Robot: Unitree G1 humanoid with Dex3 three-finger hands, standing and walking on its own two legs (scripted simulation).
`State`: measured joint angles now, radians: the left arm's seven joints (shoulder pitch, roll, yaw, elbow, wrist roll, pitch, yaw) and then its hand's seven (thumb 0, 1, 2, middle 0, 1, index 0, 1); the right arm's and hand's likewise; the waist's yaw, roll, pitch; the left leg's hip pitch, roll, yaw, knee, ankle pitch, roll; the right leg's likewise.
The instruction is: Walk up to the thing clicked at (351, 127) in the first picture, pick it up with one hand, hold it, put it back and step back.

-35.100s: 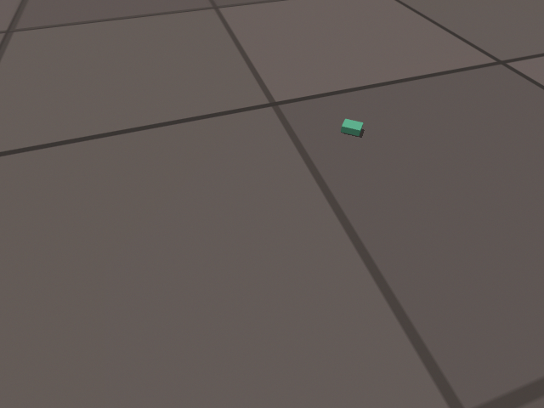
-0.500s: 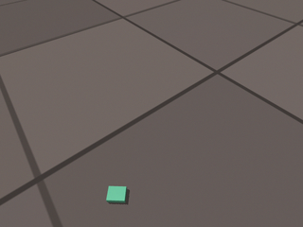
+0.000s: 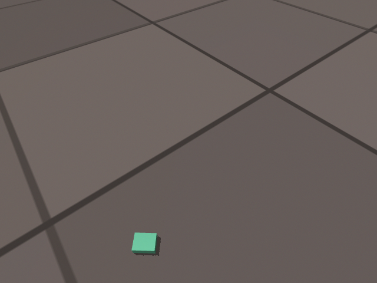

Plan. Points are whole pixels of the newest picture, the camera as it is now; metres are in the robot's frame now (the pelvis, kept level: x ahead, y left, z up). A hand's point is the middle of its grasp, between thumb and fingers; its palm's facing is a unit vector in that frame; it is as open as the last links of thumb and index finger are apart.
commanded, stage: stand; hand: left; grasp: from above
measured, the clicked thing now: (145, 242) +0.45 +0.24 -0.76
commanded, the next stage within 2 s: step back in 0.02 s
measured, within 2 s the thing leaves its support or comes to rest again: neither
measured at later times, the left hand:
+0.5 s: hand out of the picture +0.07 +0.31 -0.18, palm faces -0.05 -0.94 -0.35, open 7.4 cm
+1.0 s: hand out of the picture -0.06 +0.29 -0.14, palm faces -0.06 -0.91 -0.42, open 7.4 cm
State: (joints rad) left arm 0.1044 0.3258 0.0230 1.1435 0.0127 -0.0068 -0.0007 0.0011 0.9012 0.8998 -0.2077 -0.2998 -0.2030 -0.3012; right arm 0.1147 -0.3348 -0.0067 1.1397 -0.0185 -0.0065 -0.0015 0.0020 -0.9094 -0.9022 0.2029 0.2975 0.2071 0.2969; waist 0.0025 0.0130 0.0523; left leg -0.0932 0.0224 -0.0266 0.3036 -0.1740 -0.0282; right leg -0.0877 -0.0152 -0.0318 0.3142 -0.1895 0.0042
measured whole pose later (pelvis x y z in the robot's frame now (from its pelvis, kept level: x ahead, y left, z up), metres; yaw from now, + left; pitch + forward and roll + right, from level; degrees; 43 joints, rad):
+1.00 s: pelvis -0.19 +0.04 -0.01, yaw -4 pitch -1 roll +2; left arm 0.15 0.34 0.07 0.81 0.03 0.04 0.00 0.00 0.90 0.90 -0.21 -0.30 -0.21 -0.30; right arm 0.15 -0.42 -0.05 0.89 0.00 0.05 -0.02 0.00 -0.91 -0.90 0.20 0.30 0.21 0.30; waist 0.02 0.02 0.16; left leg -0.42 -0.13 -0.16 1.13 -0.48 -0.02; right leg -0.31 0.02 0.05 0.56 -0.22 -0.04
